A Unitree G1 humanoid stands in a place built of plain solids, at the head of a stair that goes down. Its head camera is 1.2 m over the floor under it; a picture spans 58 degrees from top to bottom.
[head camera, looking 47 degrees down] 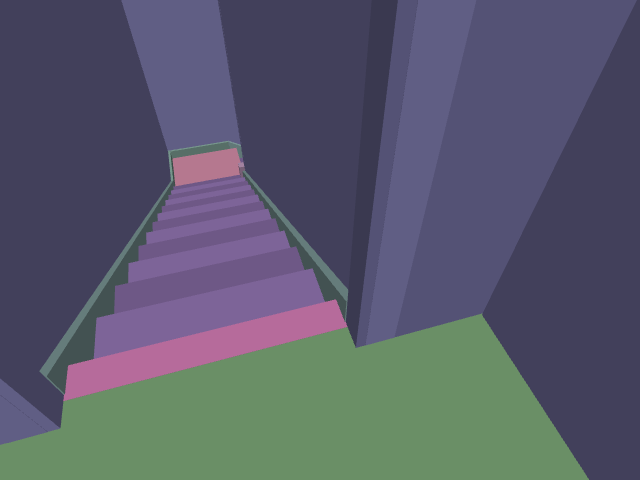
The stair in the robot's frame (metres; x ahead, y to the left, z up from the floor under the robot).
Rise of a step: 0.18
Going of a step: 0.30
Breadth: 0.84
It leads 17 degrees to the left of straight ahead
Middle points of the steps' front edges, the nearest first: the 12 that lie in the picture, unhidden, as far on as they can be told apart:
0.73 0.35 0.00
1.01 0.43 -0.18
1.30 0.52 -0.36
1.58 0.60 -0.54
1.87 0.69 -0.73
2.15 0.77 -0.91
2.43 0.86 -1.09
2.72 0.94 -1.27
3.00 1.03 -1.45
3.29 1.11 -1.63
3.57 1.19 -1.81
3.86 1.28 -1.99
